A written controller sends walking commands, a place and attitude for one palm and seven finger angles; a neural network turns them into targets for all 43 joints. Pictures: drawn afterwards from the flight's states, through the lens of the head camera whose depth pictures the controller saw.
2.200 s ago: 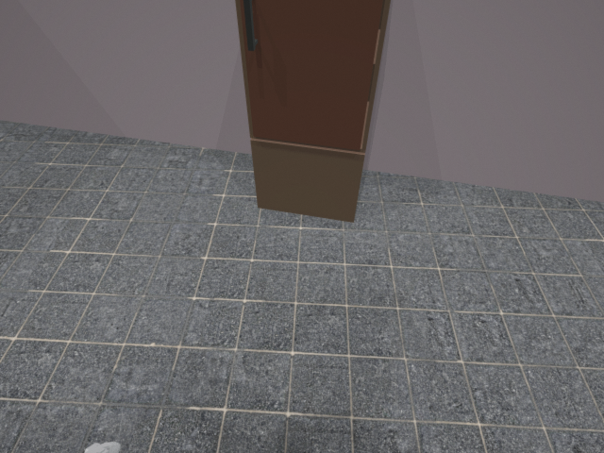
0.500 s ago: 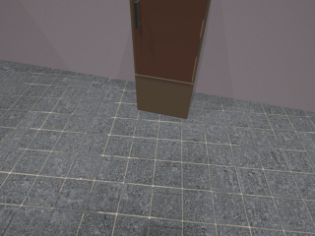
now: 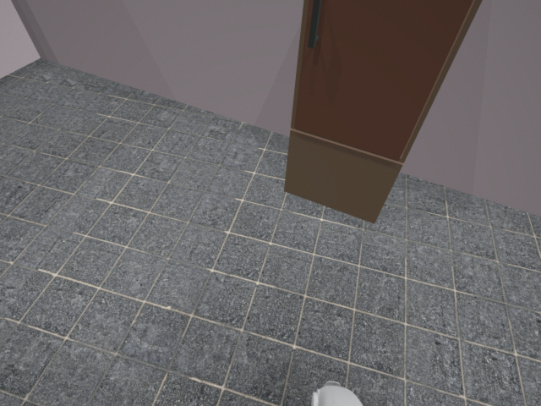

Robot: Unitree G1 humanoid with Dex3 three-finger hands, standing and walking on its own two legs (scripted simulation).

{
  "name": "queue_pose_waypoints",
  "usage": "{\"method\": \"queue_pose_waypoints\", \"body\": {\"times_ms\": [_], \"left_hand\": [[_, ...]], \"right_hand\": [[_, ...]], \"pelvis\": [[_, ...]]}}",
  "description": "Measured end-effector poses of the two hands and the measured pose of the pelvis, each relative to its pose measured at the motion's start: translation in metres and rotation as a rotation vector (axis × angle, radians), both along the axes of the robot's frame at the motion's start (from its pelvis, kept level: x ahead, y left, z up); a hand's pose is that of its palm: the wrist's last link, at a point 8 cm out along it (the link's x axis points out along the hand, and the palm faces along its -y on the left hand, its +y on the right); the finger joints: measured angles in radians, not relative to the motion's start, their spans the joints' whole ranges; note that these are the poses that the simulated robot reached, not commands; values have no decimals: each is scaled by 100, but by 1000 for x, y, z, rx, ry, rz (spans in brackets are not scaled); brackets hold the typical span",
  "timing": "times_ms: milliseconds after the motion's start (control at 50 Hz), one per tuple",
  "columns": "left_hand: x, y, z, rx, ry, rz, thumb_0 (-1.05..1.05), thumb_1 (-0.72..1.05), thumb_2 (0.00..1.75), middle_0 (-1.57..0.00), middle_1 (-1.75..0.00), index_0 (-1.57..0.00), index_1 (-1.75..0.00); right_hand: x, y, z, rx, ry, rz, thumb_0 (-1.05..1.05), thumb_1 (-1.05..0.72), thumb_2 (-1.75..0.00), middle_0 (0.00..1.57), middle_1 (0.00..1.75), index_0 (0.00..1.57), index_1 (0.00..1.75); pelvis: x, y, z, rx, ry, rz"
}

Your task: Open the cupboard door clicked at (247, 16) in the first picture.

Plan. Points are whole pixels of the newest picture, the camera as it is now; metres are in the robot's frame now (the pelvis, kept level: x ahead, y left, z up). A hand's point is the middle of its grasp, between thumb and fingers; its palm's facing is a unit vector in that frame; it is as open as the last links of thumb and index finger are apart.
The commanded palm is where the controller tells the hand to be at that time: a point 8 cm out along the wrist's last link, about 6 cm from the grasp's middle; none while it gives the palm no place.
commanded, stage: walk to a spot facing it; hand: left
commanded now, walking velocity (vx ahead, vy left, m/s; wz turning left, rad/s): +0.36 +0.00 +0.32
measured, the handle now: (317, 19) +1.11 -0.12 +0.08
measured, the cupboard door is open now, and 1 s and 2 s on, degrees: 0 0 0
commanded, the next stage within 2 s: turn to face it in 0.40 s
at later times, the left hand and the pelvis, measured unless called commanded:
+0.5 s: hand out of the picture +0.16 +0.18 -0.18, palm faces +0.30 -0.93 -0.22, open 7.3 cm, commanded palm none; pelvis +0.21 -0.02 -0.01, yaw +16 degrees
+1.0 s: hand (174, 317) +0.31 +0.19 -0.18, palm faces +0.16 -0.96 -0.22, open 7.4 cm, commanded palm none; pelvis +0.30 +0.00 -0.02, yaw +4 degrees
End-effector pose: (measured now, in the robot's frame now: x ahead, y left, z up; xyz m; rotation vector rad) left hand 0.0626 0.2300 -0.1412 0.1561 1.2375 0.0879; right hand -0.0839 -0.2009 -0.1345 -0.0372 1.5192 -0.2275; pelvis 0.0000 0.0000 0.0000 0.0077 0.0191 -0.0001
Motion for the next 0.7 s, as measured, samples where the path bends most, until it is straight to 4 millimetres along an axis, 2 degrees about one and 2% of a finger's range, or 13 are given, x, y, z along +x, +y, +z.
{"method": "queue_pose_waypoints", "body": {"times_ms": [120,160,220,280,340,400,460,520,560,620,700], "left_hand": [[104,-30,-2,9,-132,-17,0,90,89,-19,-30,-19,-30],[127,-36,-4,22,-197,10,0,90,89,-20,-30,-20,-30],[135,-39,2,30,-215,72,0,90,89,-20,-30,-20,-30],[126,-40,5,39,-156,131,0,90,89,-20,-30,-20,-30],[111,-30,6,66,-87,206,-1,93,89,-20,-30,-20,-30],[96,-22,3,65,-2,255,-1,93,89,-20,-30,-20,-30],[82,-15,-4,51,73,312,-1,93,89,-20,-30,-20,-30],[71,-7,-16,30,135,372,0,92,89,-20,-30,-20,-30],[67,2,-28,17,173,404,0,91,89,-20,-30,-20,-30],[73,14,-33,19,214,423,0,91,89,-20,-30,-20,-30],[99,21,-24,12,209,403,0,91,89,-19,-30,-19,-30]], "right_hand": [[55,-30,-22,17,37,12,0,-90,-90,20,30,20,30],[83,-46,-31,18,46,49,0,-90,-90,20,30,20,30],[144,-69,-31,-5,-3,119,0,-90,-90,20,30,20,30],[222,-85,-21,-37,-109,185,1,-91,-90,20,29,20,29],[302,-88,-7,-60,-225,251,1,-91,-90,20,29,19,29],[376,-79,7,-69,-322,329,0,-91,-90,19,29,19,29],[442,-57,16,-70,-390,424,0,-91,-90,19,29,19,29],[498,-25,19,-72,-440,519,0,-91,-90,19,29,19,29],[529,-5,16,-80,-492,568,0,-91,-90,19,29,19,29],[550,21,16,-76,-529,583,0,-91,-90,19,29,19,29],[549,44,20,-43,-519,552,0,-91,-90,20,29,20,29]], "pelvis": [[64,-27,-17,4,-14,40],[82,-36,-25,3,-25,75],[106,-41,-21,-10,-43,114],[130,-42,-12,-17,-43,151],[153,-41,-6,-20,-35,187],[175,-36,-3,-24,-30,224],[196,-27,-5,-29,-31,258],[218,-11,-12,-30,-35,290],[232,4,-23,-42,-38,291],[245,14,-26,-28,-49,282],[260,22,-14,-18,-58,259]]}}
